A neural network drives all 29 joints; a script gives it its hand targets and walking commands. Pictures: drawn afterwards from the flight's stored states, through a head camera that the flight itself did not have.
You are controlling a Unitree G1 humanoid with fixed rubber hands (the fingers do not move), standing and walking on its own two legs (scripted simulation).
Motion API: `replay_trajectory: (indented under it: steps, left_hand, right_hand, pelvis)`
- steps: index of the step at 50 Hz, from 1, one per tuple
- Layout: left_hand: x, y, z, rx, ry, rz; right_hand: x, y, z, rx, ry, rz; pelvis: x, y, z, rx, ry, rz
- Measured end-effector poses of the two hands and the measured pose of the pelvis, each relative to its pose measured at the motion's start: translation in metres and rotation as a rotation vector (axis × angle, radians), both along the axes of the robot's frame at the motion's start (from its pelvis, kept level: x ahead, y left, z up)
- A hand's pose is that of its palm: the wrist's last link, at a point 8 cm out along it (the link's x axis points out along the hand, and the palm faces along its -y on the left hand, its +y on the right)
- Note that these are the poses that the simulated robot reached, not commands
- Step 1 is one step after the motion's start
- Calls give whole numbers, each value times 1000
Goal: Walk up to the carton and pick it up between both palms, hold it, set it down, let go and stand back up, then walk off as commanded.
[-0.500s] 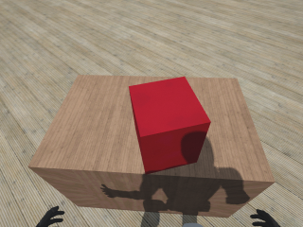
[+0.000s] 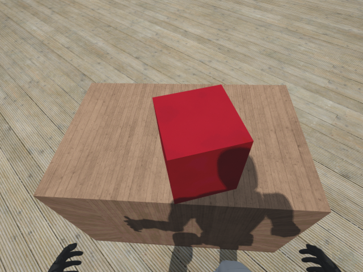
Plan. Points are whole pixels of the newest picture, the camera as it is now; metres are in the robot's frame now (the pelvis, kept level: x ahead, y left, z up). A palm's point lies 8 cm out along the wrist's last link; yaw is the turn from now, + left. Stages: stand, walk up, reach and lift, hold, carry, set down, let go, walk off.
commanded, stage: reach and lift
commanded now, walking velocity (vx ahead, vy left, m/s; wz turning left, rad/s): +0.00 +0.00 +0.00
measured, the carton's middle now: (197, 146) +0.44 -0.03 -0.05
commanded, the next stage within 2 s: none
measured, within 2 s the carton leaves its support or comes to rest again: neither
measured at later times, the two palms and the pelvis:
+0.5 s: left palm (82, 248) +0.18 +0.24 -0.05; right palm (324, 267) +0.13 -0.28 -0.08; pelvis +0.00 +0.00 +0.00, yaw +0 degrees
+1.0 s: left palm (98, 232) +0.21 +0.21 -0.04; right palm (319, 246) +0.17 -0.28 -0.06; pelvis +0.01 +0.00 +0.01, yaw +0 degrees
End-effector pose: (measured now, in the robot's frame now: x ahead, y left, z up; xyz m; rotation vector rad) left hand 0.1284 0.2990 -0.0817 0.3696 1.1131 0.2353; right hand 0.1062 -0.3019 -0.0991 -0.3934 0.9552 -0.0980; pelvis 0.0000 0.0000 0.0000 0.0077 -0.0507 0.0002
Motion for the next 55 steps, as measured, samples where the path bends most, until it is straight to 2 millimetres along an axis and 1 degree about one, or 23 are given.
replay_trajectory:
  steps: [3,7,9,11,15,21,27,35,40,44,49,55]
  left_hand:
    - [14,-19,3,-29,-13,-6]
    - [37,-42,12,-64,-107,-33]
    - [46,-50,16,-73,-154,-44]
    - [51,-53,20,-78,-189,-51]
    - [53,-53,23,-75,-224,-52]
    - [53,-52,28,-73,-287,-54]
    - [56,-59,29,-89,-341,-47]
    - [68,-77,33,-128,-440,-40]
    - [71,-82,33,-140,-474,-32]
    - [76,-86,37,-143,-527,-33]
    - [81,-90,41,-148,-589,-32]
    - [81,-97,42,-162,-642,-22]
  right_hand:
    - [6,-1,-2,11,-25,13]
    - [12,-3,-1,17,-56,29]
    - [14,-3,0,20,-73,30]
    - [16,-3,2,26,-92,25]
    - [19,1,5,48,-131,2]
    - [23,14,12,89,-184,-14]
    - [26,22,16,124,-213,-26]
    - [39,24,24,156,-279,-32]
    - [50,25,30,181,-330,-42]
    - [56,26,34,196,-371,-45]
    - [61,26,39,218,-415,-53]
    - [64,29,43,242,-454,-43]
  pelvis:
    - [0,-3,0,0,-1,-1]
    - [1,-7,0,-1,0,-1]
    - [1,-8,0,-1,1,-1]
    - [1,-8,0,-1,0,-1]
    - [1,-8,0,-1,2,-1]
    - [0,-6,3,-4,10,-1]
    - [0,-4,5,-6,16,-1]
    - [4,-4,6,-7,27,-1]
    - [7,-3,6,-8,33,-1]
    - [9,-3,7,-9,37,-1]
    - [10,-2,7,-9,40,-1]
    - [10,-2,7,-9,40,-1]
